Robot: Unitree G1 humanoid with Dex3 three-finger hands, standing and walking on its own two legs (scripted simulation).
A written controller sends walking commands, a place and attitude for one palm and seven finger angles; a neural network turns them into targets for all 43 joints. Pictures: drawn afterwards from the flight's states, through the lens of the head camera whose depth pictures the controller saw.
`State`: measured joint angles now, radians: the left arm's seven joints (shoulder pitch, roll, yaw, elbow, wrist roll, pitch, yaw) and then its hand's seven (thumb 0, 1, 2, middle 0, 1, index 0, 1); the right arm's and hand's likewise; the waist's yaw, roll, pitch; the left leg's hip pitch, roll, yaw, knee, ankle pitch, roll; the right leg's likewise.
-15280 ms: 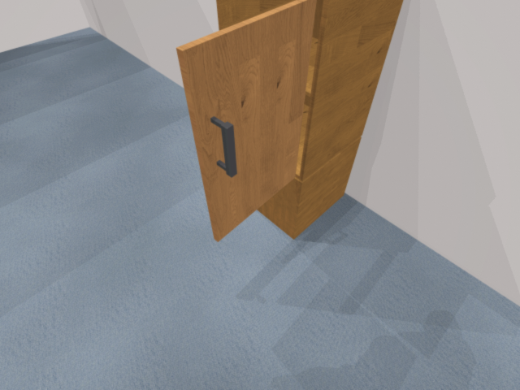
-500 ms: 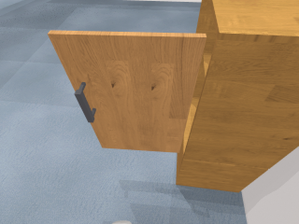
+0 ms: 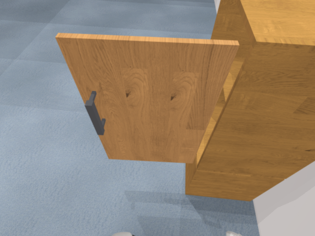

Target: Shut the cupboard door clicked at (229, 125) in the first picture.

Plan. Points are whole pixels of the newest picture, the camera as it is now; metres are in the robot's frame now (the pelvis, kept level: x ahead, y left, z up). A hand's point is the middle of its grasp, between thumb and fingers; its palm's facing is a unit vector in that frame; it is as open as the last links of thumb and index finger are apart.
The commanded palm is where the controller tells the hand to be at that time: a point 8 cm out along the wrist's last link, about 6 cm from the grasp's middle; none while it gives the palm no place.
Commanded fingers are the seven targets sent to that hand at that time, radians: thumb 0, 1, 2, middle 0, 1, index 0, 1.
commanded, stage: come to a stop and stand still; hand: left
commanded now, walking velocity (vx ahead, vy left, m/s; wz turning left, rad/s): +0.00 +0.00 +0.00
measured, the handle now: (97, 114) +0.42 +0.22 +0.03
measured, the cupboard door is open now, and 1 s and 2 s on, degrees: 93 93 93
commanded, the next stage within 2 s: look again from close up in 0.56 s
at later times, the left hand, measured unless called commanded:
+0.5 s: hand out of the picture +0.03 +0.16 -0.16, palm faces +0.00 -0.97 -0.23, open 7.3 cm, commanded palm none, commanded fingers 0.00 0.90 0.90 -0.20 -0.30 -0.20 -0.30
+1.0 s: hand out of the picture +0.01 +0.13 -0.17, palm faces +0.01 -0.99 -0.17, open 7.3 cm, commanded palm none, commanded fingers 0.00 0.90 0.90 -0.20 -0.30 -0.20 -0.30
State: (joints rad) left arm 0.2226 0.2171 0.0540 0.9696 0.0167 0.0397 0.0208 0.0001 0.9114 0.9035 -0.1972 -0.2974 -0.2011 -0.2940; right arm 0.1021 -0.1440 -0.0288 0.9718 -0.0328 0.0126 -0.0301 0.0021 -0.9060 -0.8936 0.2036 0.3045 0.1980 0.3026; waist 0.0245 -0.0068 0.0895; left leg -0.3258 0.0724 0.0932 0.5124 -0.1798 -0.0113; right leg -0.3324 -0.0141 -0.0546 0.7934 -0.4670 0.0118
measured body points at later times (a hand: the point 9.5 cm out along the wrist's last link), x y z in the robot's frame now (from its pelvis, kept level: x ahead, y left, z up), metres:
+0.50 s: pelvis -0.01 -0.02 +0.01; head -0.01 -0.04 +0.46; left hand +0.03 +0.21 -0.14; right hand -0.03 -0.24 -0.16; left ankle +0.00 +0.08 -0.73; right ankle -0.01 -0.11 -0.73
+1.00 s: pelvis +0.02 -0.03 +0.01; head +0.03 -0.03 +0.46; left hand +0.01 +0.18 -0.15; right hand +0.03 -0.25 -0.15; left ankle +0.00 +0.08 -0.73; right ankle -0.01 -0.11 -0.73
